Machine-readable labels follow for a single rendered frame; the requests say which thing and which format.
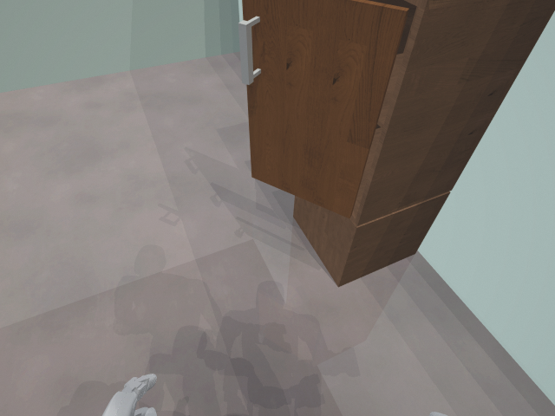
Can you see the handle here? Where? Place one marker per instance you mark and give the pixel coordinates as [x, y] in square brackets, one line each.
[245, 44]

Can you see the left robot hand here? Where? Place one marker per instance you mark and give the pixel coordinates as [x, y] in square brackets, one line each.
[124, 403]

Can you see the cupboard door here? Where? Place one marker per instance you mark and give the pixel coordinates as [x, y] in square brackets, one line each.
[313, 110]

